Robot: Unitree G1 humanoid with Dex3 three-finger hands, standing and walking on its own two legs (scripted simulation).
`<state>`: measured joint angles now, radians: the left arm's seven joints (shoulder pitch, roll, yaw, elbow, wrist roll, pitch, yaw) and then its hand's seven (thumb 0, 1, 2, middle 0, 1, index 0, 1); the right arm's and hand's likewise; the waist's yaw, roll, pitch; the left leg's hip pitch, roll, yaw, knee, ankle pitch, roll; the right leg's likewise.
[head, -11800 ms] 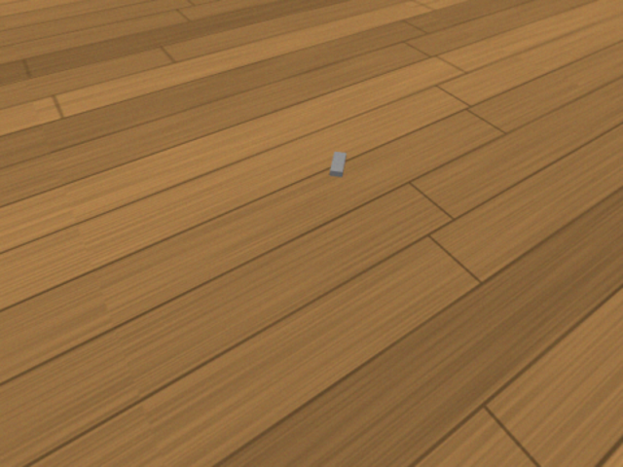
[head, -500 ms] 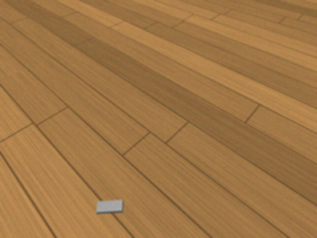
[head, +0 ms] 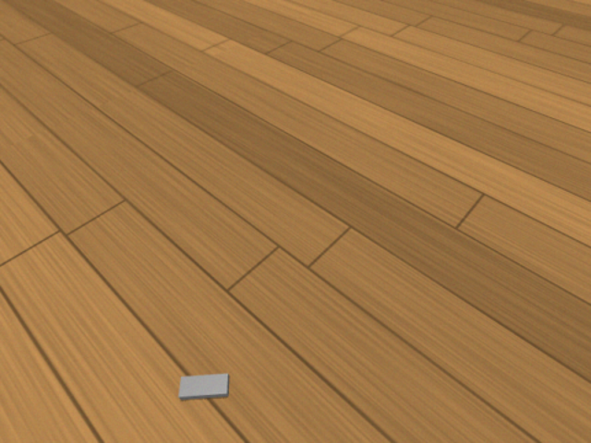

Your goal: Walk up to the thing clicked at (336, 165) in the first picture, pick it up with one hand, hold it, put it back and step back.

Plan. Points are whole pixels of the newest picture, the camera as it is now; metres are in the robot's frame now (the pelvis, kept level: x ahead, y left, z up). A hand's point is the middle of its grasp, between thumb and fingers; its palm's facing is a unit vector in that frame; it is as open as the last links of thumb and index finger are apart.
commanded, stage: stand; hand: left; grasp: from above
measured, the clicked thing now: (204, 386) +0.41 +0.30 -0.77
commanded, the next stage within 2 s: rise first in 0.06 s
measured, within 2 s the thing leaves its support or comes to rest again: neither
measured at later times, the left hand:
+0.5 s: hand out of the picture +0.15 +0.26 -0.17, palm faces -0.06 -0.92 -0.39, open 10.8 cm
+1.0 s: hand out of the picture +0.11 +0.28 -0.24, palm faces -0.18 -0.86 -0.48, open 14.0 cm
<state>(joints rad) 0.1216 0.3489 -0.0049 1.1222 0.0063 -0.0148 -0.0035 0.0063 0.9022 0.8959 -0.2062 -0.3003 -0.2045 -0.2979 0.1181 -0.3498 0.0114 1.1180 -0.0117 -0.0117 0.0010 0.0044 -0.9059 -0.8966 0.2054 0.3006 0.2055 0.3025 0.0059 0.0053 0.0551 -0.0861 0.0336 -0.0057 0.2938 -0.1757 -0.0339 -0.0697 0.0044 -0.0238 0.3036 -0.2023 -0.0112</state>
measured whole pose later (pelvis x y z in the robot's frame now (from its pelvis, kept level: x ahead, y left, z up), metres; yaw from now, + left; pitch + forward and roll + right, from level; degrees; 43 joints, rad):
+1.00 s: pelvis -0.02 +0.03 -0.10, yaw -1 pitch +18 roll -2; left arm 0.28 0.31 0.11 0.41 0.27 0.23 0.03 0.00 -0.52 0.95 -0.10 -1.07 -0.11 -1.05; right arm 0.19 -0.23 -0.03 0.53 0.01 -0.14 -0.02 0.01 -0.90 -0.89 0.21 0.30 0.21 0.30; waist -0.02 0.01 -0.12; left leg -0.96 0.03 -0.03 1.18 -0.55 0.00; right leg -0.91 -0.01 -0.03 1.14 -0.55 0.02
